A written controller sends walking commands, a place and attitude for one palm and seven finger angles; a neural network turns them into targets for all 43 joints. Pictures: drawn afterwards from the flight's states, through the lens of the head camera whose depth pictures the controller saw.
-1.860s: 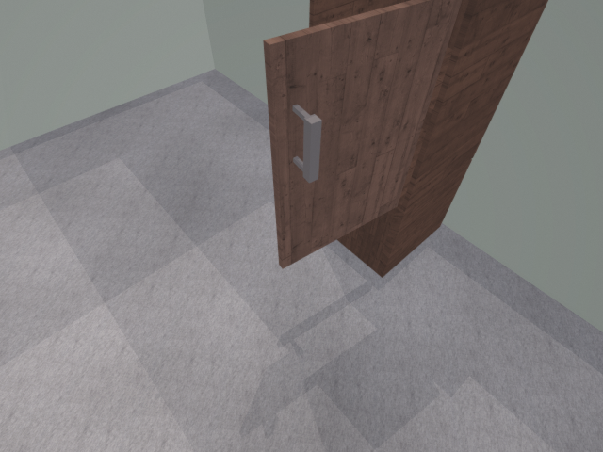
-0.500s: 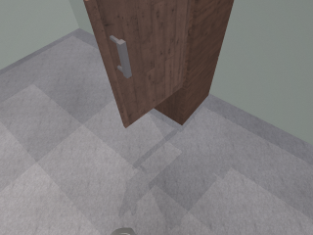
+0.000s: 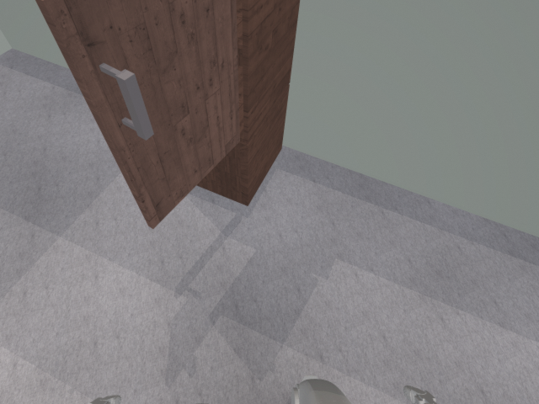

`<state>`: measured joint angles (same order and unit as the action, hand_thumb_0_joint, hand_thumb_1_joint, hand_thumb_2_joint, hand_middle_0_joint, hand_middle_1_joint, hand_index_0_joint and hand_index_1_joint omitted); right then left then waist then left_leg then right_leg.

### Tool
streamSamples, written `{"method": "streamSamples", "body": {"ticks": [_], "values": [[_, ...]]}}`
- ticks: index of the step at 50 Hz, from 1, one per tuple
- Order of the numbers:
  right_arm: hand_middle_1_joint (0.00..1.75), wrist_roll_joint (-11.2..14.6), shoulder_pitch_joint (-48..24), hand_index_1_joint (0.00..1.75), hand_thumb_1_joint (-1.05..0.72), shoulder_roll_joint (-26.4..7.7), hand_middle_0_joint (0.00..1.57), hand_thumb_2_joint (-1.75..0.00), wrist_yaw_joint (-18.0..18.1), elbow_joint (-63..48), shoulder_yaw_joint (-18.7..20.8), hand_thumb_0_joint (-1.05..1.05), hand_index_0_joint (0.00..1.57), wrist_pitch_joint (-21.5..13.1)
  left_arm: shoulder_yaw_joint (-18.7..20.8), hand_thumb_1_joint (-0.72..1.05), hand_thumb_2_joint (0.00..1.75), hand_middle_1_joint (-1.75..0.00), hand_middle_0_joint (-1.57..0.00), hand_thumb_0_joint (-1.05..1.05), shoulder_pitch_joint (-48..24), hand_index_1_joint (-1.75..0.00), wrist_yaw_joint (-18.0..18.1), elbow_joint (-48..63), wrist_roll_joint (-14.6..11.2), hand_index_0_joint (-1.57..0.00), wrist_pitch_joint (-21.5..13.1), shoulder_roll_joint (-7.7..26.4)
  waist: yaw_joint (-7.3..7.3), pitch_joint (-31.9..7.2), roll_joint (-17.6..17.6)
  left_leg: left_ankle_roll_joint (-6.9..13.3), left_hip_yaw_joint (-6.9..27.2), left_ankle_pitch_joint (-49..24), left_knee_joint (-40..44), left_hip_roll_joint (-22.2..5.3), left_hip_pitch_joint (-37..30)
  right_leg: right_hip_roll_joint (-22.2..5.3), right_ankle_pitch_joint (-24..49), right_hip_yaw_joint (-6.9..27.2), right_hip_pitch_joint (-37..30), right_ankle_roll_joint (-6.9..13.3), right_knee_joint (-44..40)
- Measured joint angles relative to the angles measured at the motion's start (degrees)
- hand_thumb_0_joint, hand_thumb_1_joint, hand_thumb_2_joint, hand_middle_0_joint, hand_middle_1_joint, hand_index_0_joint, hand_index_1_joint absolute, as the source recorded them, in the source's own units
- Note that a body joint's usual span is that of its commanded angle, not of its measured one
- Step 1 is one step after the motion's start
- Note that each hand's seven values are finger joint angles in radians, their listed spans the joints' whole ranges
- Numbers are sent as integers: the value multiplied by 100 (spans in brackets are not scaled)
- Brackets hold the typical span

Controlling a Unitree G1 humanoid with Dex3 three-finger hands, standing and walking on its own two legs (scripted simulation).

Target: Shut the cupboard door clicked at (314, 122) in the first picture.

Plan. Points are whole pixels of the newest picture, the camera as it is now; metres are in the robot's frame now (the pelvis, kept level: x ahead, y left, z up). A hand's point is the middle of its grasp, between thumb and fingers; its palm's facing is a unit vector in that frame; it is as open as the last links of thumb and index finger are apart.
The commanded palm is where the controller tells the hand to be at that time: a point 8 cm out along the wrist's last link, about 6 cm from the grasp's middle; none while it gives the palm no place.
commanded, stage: walk to a spot facing it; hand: left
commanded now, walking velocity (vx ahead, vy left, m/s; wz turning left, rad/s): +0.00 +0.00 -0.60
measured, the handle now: (127, 102) +0.55 +0.31 +0.08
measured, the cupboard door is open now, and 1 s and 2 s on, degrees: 82 82 82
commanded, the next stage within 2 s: turn to face it in 1.84 s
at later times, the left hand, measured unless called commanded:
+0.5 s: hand (188, 378) +0.16 +0.15 -0.18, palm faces -0.34 -0.92 -0.18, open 7.4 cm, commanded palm none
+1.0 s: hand (261, 329) +0.25 +0.03 -0.17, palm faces -0.61 -0.77 -0.19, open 7.4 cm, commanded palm none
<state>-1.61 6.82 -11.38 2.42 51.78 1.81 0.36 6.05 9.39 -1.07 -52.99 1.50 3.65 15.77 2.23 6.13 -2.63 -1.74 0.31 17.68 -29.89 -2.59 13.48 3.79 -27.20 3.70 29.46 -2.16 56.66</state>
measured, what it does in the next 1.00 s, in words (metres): walks ahead, turning right: right foot, then left foot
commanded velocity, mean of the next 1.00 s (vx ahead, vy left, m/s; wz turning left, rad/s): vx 0.19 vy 0.00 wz -0.56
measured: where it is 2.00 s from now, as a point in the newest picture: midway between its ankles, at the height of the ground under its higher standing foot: (390, 350)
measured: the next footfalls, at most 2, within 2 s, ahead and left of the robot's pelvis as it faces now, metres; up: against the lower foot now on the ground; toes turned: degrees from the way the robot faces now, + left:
right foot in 0.18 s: +0.05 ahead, -0.15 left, +0.00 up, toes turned -10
left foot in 0.44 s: +0.10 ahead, +0.10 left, +0.00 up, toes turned -16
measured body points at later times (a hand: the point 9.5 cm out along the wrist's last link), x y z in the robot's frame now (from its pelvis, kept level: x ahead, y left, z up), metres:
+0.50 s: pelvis +0.01 +0.00 -0.01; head +0.07 +0.00 +0.44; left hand +0.18 +0.20 -0.16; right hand -0.02 -0.28 -0.13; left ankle +0.06 +0.11 -0.74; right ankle -0.01 -0.14 -0.71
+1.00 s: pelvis +0.09 -0.09 +0.00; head +0.14 -0.11 +0.45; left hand +0.29 +0.07 -0.15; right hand -0.01 -0.34 -0.13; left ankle +0.22 -0.01 -0.71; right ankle -0.03 -0.16 -0.73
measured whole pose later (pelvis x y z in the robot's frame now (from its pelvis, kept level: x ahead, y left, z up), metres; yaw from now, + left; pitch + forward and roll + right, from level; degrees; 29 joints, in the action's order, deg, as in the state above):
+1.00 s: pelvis +0.09 -0.09 +0.00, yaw -38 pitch +1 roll +0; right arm -1.2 10.8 -13.3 -1.1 52.6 2.9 -1.0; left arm 3.8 12.5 -1.9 -56.0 1.8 -1.0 12.5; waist -0.8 5.3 -1.7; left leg -4.2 -5.1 18.1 -42.0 -4.9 26.0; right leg -0.8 -19.1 2.0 10.1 -0.3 28.0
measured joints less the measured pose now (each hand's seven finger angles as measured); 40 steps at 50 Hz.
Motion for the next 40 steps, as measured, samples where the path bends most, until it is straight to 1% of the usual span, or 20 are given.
{"method": "streamSamples", "body": {"ticks": [1,3,6,8,9,10,12,14,17,21,22,23,25,28,30,32,37,38,39,40], "values": [[30,-21,71,29,-90,0,20,-90,-6,2,-13,1,20,13,13,91,90,-30,-20,1,-66,-29,-24,49,-4,-20,1,32,13,20,32,-31,-32,6,52,-64,-54,-97,-19,-147,62,-38,209],[30,-50,175,29,-90,-30,20,-90,-18,3,-18,1,20,39,3,91,90,-30,-20,0,-156,-29,-71,159,-10,-20,-10,56,21,73,159,-77,-114,10,92,-226,-144,-268,0,-408,-21,-58,14],[30,-47,290,30,-90,-104,20,-90,-64,-14,3,1,20,66,-41,91,90,-30,-20,0,-199,-29,-133,261,-22,-19,-52,79,-25,117,334,-173,-326,163,-89,-473,-192,-390,221,-664,-407,4,-879],[30,-20,384,30,-90,-183,20,-90,-104,-44,28,1,20,96,-76,91,90,-30,-19,0,-174,-29,-163,313,-29,-19,-102,102,-74,102,408,-260,-469,404,-452,-610,-114,-418,829,-768,-812,96,-1683],[30,12,454,30,-90,-191,20,-90,-123,-78,45,1,20,119,-101,91,90,-30,-20,0,-121,-29,-168,368,-16,-19,-159,177,-114,32,286,-259,-585,535,-847,-570,81,-506,1218,-633,-1006,222,-2111],[30,53,416,30,-90,-257,20,-90,-126,-65,67,1,20,167,-102,91,90,-30,-20,0,-146,-29,-120,346,-18,-20,-219,158,-119,58,309,-247,-521,918,-1448,-563,342,-464,1057,-548,-923,280,-2020],[30,100,247,30,-90,-397,20,-90,-103,-14,114,1,20,267,-149,91,90,-30,-20,0,-197,-29,-35,321,-14,-20,-228,49,-170,226,414,-199,-216,1370,-2561,-415,818,-350,924,-428,-804,316,-1795],[30,116,129,29,-90,-443,20,-90,-97,6,130,1,20,289,-183,91,90,-30,-20,0,-173,-29,40,307,8,-20,-185,-27,-203,305,355,-191,-154,1317,-3104,-260,1141,-297,1037,-250,-817,297,-1903],[30,133,96,29,-90,-413,20,-90,-112,-41,124,1,20,247,-234,90,90,-30,-20,0,-101,-29,77,248,31,-20,-116,-107,-240,264,164,-203,-245,1058,-2722,-90,1220,-271,1257,31,-877,262,-2177],[30,147,208,29,-91,-328,20,-90,-122,-118,86,1,20,134,-270,90,90,-30,-20,0,-38,-30,34,186,19,-20,-27,-180,-284,111,-14,-148,-343,435,-1158,94,747,-194,1336,345,-839,164,-2251],[30,134,300,29,-90,-349,20,-90,-119,-157,64,1,20,83,-277,90,90,-30,-20,0,-7,-30,19,199,-4,-20,8,-213,-299,15,48,-61,-284,393,-583,58,549,-99,1295,369,-752,141,-2167],[30,96,369,29,-90,-346,20,-90,-105,-163,63,1,20,31,-278,90,90,-30,-20,0,-30,-30,-2,198,-32,-20,40,-227,-332,-26,93,32,-251,114,-439,10,559,-41,886,327,-604,140,-1877],[30,21,481,29,-90,-246,20,-90,-78,-102,10,1,20,-8,-230,90,90,-30,-20,0,-117,-30,-75,188,-33,-20,82,-184,-310,-6,5,138,-371,-13,-527,-48,549,-99,229,113,-286,104,-871],[30,-39,742,29,-90,-128,20,-90,-94,3,-68,1,20,-43,-145,90,90,-30,-20,1,-202,-29,-188,173,11,-20,61,-151,-257,-50,-2,113,-525,-132,-145,-198,274,-301,234,-312,-32,35,195],[30,-61,892,29,-90,-93,20,-90,-104,63,-84,1,20,-72,-132,91,90,-30,-20,1,-221,-29,-248,184,15,-20,31,-159,-243,-95,79,67,-640,-221,144,-327,91,-455,292,-548,-69,10,173],[30,-72,1021,29,-90,-82,20,-90,-124,115,-80,1,20,-115,-136,91,90,-30,-20,1,-227,-29,-292,184,16,-20,1,-162,-267,-145,165,11,-786,-252,332,-454,-54,-570,311,-697,-215,15,-243],[30,-67,1290,30,-90,-154,20,-90,-190,217,-25,1,20,-149,-171,91,90,-30,-20,1,-293,-29,-338,141,24,-20,-101,-138,-435,-210,355,-227,-1166,75,106,-785,-226,-626,390,-978,-927,142,-1878],[30,-40,1390,30,-90,-174,20,-90,-210,217,-12,1,20,-137,-190,91,90,-30,-20,1,-287,-29,-339,172,27,-20,-167,-103,-462,-253,334,-236,-1207,267,-203,-824,-140,-636,409,-958,-1183,262,-2364],[30,-1,1401,30,-90,-197,20,-90,-229,263,2,1,20,-87,-182,91,90,-30,-20,1,-296,-29,-303,187,26,-20,-270,-81,-431,-259,291,-241,-1154,718,-823,-812,57,-644,924,-871,-1178,325,-2479],[30,17,1316,30,-90,-253,20,-90,-238,343,19,1,20,0,-175,91,90,-30,-20,1,-321,-29,-243,167,-1,-20,-354,-121,-427,-186,348,-233,-899,1060,-1573,-767,323,-595,1042,-833,-1130,328,-2290]]}}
